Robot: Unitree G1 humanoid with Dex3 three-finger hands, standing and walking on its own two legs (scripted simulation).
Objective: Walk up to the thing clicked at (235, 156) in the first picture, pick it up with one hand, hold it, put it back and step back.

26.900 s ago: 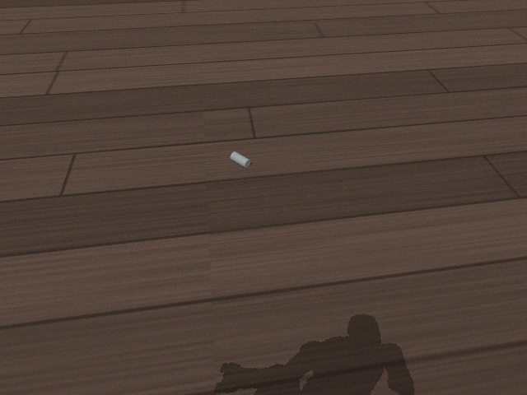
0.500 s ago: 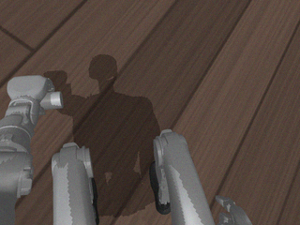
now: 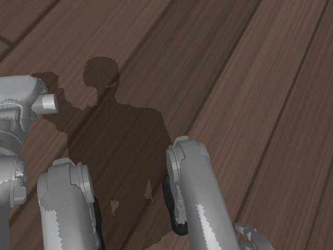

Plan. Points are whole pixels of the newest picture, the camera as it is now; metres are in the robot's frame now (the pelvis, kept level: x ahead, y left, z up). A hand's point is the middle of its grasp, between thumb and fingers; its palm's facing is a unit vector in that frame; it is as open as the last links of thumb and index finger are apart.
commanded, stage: lower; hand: left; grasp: from above
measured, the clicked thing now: (33, 105) +0.47 +0.24 -0.22
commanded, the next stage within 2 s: rest in 0.36 s
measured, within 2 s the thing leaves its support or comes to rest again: rests again in 1.74 s
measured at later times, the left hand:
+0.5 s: hand (38, 111) +0.46 +0.24 -0.25, palm faces -0.50 -0.03 -0.87, open 7.8 cm
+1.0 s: hand (43, 111) +0.47 +0.24 -0.29, palm faces -0.51 -0.06 -0.86, open 7.9 cm
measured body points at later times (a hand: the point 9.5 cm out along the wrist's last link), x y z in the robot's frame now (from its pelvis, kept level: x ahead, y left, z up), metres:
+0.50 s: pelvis +0.00 +0.00 -0.03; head +0.27 +0.06 +0.32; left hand +0.49 +0.24 -0.20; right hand +0.03 -0.28 -0.13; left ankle +0.08 +0.14 -0.32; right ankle +0.10 -0.14 -0.32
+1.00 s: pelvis +0.01 +0.00 -0.05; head +0.30 +0.06 +0.29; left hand +0.50 +0.24 -0.24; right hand +0.03 -0.27 -0.14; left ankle +0.08 +0.14 -0.32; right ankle +0.10 -0.14 -0.32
